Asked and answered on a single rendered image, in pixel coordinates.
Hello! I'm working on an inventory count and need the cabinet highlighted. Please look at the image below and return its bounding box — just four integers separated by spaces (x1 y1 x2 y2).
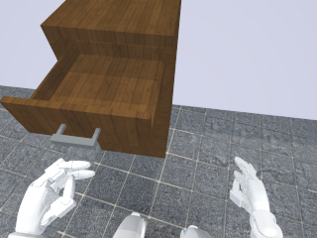
40 0 181 159

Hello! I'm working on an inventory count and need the right robot forearm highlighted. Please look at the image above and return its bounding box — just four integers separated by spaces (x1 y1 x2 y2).
250 210 283 238

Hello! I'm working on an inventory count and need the robot left hand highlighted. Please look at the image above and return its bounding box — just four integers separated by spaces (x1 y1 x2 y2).
15 158 95 235

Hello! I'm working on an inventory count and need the drawer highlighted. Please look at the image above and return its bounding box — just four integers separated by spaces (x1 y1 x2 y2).
0 40 166 149

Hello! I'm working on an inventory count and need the right robot thigh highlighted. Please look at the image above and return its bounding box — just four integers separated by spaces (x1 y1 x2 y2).
180 227 212 238

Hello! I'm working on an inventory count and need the robot thigh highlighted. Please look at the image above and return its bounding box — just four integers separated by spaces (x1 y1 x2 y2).
113 215 147 238
180 227 212 238

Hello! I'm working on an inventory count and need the robot right hand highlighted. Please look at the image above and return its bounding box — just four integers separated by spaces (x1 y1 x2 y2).
229 157 270 215

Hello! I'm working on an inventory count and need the handle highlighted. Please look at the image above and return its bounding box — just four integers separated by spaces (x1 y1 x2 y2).
50 123 101 150

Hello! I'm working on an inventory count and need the left robot thigh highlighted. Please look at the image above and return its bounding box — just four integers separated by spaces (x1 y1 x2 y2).
113 215 147 238

